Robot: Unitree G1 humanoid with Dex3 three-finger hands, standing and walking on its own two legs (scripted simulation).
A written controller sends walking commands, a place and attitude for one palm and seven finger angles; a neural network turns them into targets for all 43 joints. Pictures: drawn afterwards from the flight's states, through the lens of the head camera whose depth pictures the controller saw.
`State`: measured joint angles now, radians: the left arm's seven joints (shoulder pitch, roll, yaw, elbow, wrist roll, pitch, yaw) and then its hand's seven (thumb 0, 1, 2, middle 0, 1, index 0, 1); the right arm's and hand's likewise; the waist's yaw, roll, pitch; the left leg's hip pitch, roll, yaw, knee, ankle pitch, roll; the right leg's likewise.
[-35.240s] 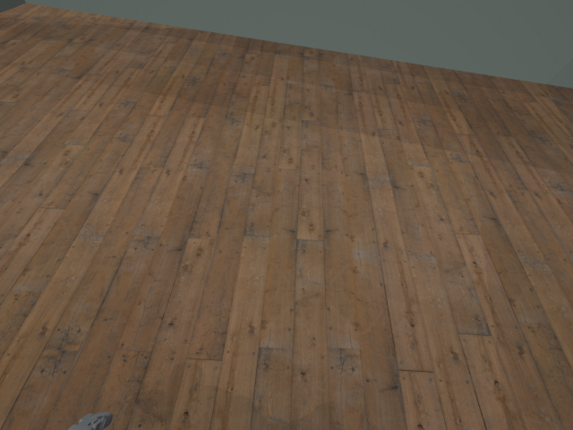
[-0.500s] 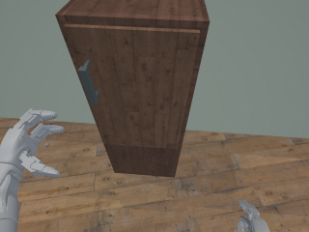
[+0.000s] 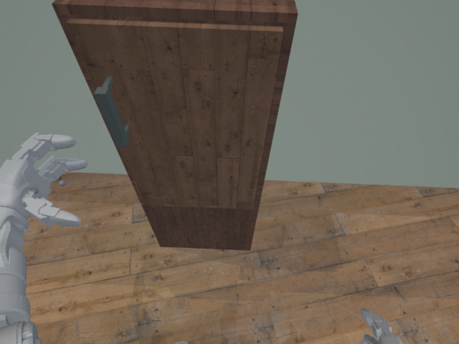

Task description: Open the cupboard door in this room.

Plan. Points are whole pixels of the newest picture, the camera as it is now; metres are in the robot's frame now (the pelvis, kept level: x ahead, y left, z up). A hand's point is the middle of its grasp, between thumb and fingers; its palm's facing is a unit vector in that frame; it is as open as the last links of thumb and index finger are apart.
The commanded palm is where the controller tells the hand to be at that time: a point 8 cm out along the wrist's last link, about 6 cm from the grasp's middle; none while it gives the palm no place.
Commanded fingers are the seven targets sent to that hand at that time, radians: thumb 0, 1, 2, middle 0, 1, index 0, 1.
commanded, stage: move the hooked fingers beside the handle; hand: left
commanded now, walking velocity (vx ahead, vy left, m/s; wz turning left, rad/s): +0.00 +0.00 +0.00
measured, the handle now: (116, 113) +0.54 +0.26 +0.08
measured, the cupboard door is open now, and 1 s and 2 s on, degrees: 0 0 0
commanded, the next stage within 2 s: slide the fingers in behind the handle in 2.00 s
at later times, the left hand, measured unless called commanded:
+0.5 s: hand (65, 160) +0.40 +0.30 +0.10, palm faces -0.01 -1.00 -0.01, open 14.0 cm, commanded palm +0.38 +0.35 +0.09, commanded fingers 0.00 -0.50 0.30 -0.30 -1.20 -0.30 -1.20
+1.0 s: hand (74, 135) +0.46 +0.31 +0.09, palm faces -0.01 -1.00 -0.01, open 14.0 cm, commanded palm +0.45 +0.36 +0.09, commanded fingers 0.00 -0.50 0.30 -0.30 -1.20 -0.30 -1.20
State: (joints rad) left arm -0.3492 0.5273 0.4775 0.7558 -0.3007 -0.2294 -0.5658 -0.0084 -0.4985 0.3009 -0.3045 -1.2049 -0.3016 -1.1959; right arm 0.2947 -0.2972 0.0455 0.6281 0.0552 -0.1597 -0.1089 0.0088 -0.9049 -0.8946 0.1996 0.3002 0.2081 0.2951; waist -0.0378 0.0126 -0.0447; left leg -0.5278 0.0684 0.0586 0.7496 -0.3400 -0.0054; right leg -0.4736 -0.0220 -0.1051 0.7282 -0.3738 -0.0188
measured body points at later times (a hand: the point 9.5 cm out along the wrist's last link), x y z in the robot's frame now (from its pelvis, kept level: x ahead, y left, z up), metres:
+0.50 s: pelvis +0.00 +0.02 -0.01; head +0.06 +0.04 +0.44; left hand +0.39 +0.36 +0.10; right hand +0.09 -0.24 -0.10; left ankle +0.02 +0.12 -0.71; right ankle +0.00 -0.11 -0.71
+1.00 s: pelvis +0.00 +0.03 -0.02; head +0.10 +0.05 +0.42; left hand +0.46 +0.36 +0.09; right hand +0.02 -0.25 -0.11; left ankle +0.02 +0.12 -0.71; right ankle +0.00 -0.11 -0.71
